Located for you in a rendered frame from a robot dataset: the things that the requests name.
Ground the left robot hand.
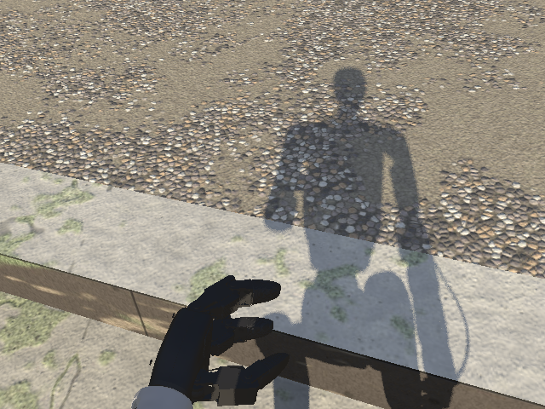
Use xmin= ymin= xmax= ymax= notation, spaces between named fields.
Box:
xmin=148 ymin=275 xmax=290 ymax=406

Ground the robot left forearm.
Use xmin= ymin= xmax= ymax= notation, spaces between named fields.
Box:
xmin=131 ymin=386 xmax=193 ymax=409

